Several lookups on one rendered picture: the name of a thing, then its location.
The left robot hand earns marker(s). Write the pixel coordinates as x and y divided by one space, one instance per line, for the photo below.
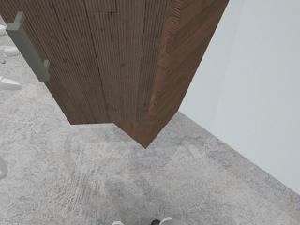
6 52

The robot right shin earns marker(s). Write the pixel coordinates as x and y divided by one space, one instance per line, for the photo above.
166 218

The cupboard door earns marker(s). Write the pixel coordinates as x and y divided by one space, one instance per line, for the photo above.
103 54

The handle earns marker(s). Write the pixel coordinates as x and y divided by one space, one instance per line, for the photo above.
26 48

